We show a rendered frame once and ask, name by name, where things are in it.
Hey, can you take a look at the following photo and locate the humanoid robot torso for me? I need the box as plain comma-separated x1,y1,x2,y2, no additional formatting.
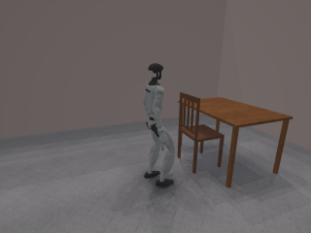
146,83,163,131

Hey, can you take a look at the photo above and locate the robot right forearm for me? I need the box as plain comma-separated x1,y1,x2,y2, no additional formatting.
154,108,165,135

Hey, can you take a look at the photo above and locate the robot right upper arm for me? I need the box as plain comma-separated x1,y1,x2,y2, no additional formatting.
152,85,164,114

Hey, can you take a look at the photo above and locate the left robot foot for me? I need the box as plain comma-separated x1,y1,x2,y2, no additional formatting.
144,171,160,179

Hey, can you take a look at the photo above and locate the chair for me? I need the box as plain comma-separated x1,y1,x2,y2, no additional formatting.
177,92,225,174

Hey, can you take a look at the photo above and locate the table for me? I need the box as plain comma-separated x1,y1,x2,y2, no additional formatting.
178,97,294,187

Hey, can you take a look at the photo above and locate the robot left upper arm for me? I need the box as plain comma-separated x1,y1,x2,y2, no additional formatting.
143,83,148,106

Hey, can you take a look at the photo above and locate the right robot hand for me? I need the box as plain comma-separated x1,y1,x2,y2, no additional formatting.
158,134,170,151

